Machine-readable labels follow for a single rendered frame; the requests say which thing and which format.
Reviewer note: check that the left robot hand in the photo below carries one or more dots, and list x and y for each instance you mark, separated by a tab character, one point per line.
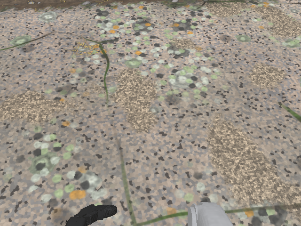
92	213

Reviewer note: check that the right robot thigh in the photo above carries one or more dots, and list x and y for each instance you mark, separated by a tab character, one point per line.
207	214

